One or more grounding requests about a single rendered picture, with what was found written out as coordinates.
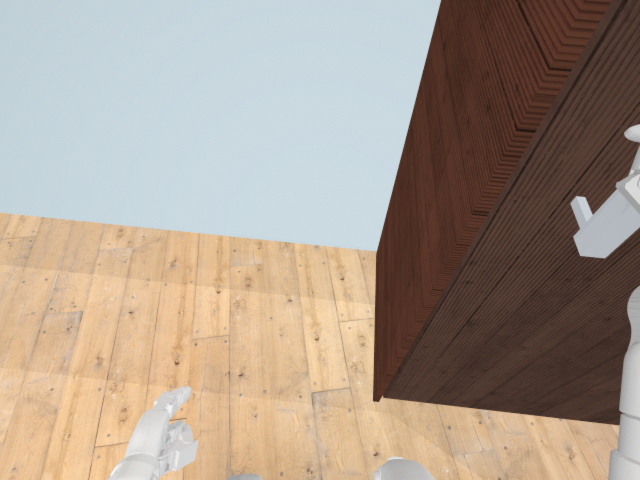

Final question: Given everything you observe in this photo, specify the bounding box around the right robot forearm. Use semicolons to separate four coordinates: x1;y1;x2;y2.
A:
608;286;640;480

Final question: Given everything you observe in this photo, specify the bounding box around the robot left hand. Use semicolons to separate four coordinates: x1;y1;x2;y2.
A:
124;386;198;477

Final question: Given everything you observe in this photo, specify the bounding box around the handle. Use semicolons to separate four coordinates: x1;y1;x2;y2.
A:
570;189;640;258

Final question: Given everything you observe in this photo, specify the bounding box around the robot right thigh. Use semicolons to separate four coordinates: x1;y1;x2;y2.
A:
373;459;435;480

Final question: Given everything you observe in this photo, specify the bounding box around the robot right hand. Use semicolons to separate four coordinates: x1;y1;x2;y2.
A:
615;124;640;214

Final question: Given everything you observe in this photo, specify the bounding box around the left robot forearm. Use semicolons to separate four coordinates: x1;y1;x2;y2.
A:
107;454;160;480

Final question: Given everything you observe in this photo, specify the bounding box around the wardrobe door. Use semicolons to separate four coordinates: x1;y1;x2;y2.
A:
383;0;640;425

